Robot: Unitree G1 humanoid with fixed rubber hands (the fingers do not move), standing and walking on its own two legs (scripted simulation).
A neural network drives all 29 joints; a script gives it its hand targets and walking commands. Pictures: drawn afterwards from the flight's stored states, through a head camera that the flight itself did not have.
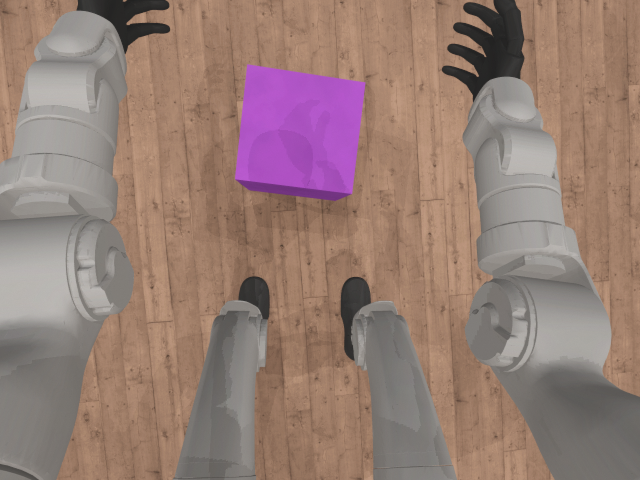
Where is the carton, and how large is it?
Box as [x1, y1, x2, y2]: [235, 64, 364, 200]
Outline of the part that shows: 247,64 235,179 251,190 332,200 350,194 352,190 364,82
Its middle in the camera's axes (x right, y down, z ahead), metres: -0.05 -0.20 +0.81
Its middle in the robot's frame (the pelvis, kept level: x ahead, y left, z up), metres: +0.53 +0.01 -0.53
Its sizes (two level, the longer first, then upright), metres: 0.210 0.200 0.250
